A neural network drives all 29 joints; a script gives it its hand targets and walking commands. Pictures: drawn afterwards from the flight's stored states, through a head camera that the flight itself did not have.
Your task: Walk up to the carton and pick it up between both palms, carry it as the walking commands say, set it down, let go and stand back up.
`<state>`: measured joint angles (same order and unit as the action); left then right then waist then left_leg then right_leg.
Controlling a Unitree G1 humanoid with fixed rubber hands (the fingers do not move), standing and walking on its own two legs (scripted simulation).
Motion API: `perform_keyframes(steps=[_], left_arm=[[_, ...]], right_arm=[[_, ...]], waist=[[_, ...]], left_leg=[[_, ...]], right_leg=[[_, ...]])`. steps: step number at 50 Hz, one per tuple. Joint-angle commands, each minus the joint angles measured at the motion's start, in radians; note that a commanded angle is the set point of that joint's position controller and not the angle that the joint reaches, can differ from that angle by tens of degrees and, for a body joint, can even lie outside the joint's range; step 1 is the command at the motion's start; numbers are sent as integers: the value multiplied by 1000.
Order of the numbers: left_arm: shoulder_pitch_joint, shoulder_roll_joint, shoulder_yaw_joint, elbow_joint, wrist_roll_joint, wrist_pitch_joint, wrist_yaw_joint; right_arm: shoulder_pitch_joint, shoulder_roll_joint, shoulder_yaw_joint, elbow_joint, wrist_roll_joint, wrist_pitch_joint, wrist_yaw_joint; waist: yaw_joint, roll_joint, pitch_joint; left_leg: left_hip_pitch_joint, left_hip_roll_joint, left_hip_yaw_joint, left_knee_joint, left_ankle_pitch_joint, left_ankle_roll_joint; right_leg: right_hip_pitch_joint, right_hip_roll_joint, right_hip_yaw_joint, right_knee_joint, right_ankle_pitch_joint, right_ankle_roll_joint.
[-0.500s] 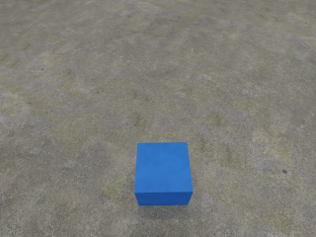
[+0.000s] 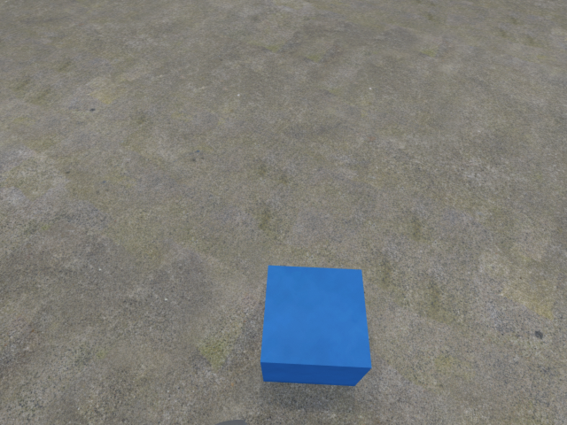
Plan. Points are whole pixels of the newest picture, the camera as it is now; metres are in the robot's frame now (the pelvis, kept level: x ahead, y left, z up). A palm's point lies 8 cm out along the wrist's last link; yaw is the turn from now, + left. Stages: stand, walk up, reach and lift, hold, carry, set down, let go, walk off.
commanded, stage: walk up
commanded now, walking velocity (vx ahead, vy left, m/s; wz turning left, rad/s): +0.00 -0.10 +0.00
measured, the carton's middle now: (311, 326) +0.45 -0.06 -0.64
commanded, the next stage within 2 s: stand in 0.86 s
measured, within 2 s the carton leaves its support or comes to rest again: neither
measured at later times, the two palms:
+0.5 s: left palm out of the picture +0.08 +0.15 -0.12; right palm out of the picture +0.01 -0.31 -0.15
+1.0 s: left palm out of the picture +0.03 +0.15 -0.14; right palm out of the picture +0.03 -0.29 -0.13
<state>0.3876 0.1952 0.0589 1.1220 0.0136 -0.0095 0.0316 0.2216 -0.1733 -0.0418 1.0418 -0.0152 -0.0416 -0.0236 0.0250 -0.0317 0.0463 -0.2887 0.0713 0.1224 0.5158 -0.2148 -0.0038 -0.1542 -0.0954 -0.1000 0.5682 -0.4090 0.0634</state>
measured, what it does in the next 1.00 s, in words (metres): steps on the spot: right foot, then left foot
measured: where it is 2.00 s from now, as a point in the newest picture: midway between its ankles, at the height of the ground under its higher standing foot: outside the picture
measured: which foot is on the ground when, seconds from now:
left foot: down 0.00-0.40, up 0.42-0.68, down 0.70-1.00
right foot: up 0.00-0.38, down 0.40-1.00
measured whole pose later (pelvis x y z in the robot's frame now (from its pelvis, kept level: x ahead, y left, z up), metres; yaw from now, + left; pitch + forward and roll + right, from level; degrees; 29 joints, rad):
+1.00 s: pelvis +0.04 -0.07 +0.01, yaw -1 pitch -1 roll +0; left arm 0.30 0.16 0.02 1.12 0.01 0.00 0.03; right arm 0.29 -0.14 0.00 1.09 0.00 -0.01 -0.03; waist 0.01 -0.01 0.03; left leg -0.11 0.02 0.08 0.36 -0.24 0.01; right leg -0.11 -0.05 -0.09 0.34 -0.21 0.03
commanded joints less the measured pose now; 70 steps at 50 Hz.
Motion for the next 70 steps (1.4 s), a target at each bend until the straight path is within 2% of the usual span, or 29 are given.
perform_keyframes(steps=[1,3,5,6,8,10,14,15,16,17,18,19,20,22,23,24,25,28,30,32,34,35,37,40,42,51,56,60,70], left_arm=[[-47,54,16,-76,0,52,4],[-5,51,21,-69,1,62,-6],[-23,53,19,-85,5,68,-11],[-42,48,17,-87,8,71,-16],[-104,49,20,-119,12,82,-27],[-129,44,16,-134,11,84,-34],[-135,52,0,-140,-1,73,-45],[-126,50,-1,-131,-5,61,-40],[-87,31,-14,-103,-2,42,-32],[-57,48,-9,-81,5,20,-27],[-27,116,12,-64,9,7,-19],[-45,171,24,-73,21,0,-9],[-99,162,20,-79,26,-3,-5],[-172,128,11,-93,24,-4,-4],[-198,116,8,-92,24,-6,0],[-211,111,4,-96,21,-8,2],[-190,97,0,-99,15,-12,4],[-155,90,-7,-78,8,-15,7],[-134,95,-2,-58,4,-9,9],[-132,96,-6,-50,-6,-2,7],[-104,47,-27,-49,-2,-2,2],[-75,31,-37,-42,0,-1,0],[-61,23,-35,-32,-9,10,1],[-77,42,-22,-36,1,12,-2],[-33,39,-26,-21,-1,9,-1],[-15,33,-29,-1,-8,-1,7],[-4,20,-28,-7,-12,-5,9],[14,24,-24,-14,-15,-6,11],[19,13,-23,-21,-13,-5,14]], right_arm=[[163,-149,-40,0,12,9,-39],[113,-133,-32,-24,15,19,-49],[100,-138,-34,-22,13,23,-50],[118,-132,-33,-20,9,25,-51],[150,-149,-43,-12,4,29,-54],[142,-143,-43,-16,0,32,-47],[93,-165,-55,-39,-14,45,-24],[79,-163,-56,-42,-13,47,-17],[68,-132,-42,-32,-8,52,-6],[112,-94,-26,-12,2,58,-1],[145,-61,-11,-21,2,56,-1],[152,-49,2,-19,10,63,-6],[175,-50,-9,-6,13,81,-6],[168,-64,-11,-8,12,93,-3],[171,-74,-13,12,22,96,1],[174,-81,-12,25,22,93,4],[173,-80,-12,28,23,89,5],[148,-60,-4,14,15,83,-4],[139,-47,4,5,14,74,-10],[172,-55,6,17,10,57,-14],[161,-120,-5,18,9,46,-18],[155,-139,-6,12,11,42,-17],[121,-100,14,14,12,40,-16],[119,-69,28,28,8,37,-16],[104,-68,27,25,15,28,-15],[125,-60,26,41,18,23,-15],[151,-38,33,54,19,21,-17],[152,-38,33,53,23,20,-21],[171,-32,30,59,22,24,-27]], waist=[[-69,166,-62],[-35,149,-64],[-28,182,-85],[-31,168,-89],[-40,199,-74],[-37,232,-58],[-30,322,-29],[-19,303,-21],[-3,290,-38],[13,183,-77],[18,-43,-109],[16,-222,-82],[-6,-214,-38],[-25,-210,25],[-36,-215,55],[-37,-225,36],[-31,-191,-8],[-17,-161,-31],[-20,-130,-36],[-53,-71,-51],[-28,47,-53],[-19,87,-45],[-16,162,4],[-14,125,59],[-14,108,36],[-26,25,34],[-27,15,12],[-27,43,-15],[-30,40,3]], left_leg=[[195,341,-246,-169,787,175],[164,314,-198,-157,689,132],[158,289,-154,-177,594,131],[165,295,-157,-192,550,140],[167,310,-185,-209,458,146],[130,291,-160,-227,385,137],[43,244,-114,-231,189,122],[13,229,-110,-204,146,113],[9,162,-52,-147,124,86],[17,85,5,-78,92,51],[-39,39,15,19,-85,10],[-93,3,-10,146,-293,-16],[-86,8,-83,239,-343,-22],[-61,6,-108,267,-285,-39],[-42,4,-117,257,-245,-31],[-33,-5,-121,255,-216,-26],[-27,-15,-106,241,-199,-29],[6,-21,-100,160,-206,-36],[50,-24,-86,15,-159,-35],[169,-11,-54,-197,74,-22],[250,82,-138,-178,347,8],[269,111,-172,-177,387,22],[164,117,-182,-232,244,34],[80,76,-163,-262,86,27],[134,71,-149,-242,147,15],[166,62,-144,-211,173,1],[161,60,-133,-196,204,-5],[166,57,-128,-180,246,-9],[166,55,-127,-180,251,-13]], right_leg=[[-343,17,105,540,-109,-4],[-339,11,130,556,-43,6],[-326,26,109,501,2,2],[-333,31,106,477,18,2],[-354,20,98,431,25,2],[-322,22,84,356,51,0],[-170,36,38,105,67,-11],[-107,45,23,14,103,-19],[-17,56,-2,-140,203,-28],[75,29,-5,-233,294,-42],[138,-102,114,-247,469,-48],[92,-251,295,-313,596,-99],[11,-282,317,-363,578,-135],[-76,-233,244,-364,494,-163],[-81,-186,192,-339,511,-152],[-55,-152,146,-305,592,-142],[-6,-135,110,-280,683,-142],[21,-163,144,-284,699,-182],[51,-168,149,-248,674,-185],[22,-131,128,-197,535,-141],[-46,-38,77,-179,345,-92],[-79,-10,81,-194,271,-78],[-21,0,55,-220,247,-62],[29,-15,61,-231,277,-58],[15,-18,63,-248,291,-57],[-8,-30,87,-293,338,-60],[-2,-35,79,-281,368,-62],[16,-45,80,-270,428,-68],[4,-50,76,-270,435,-74]])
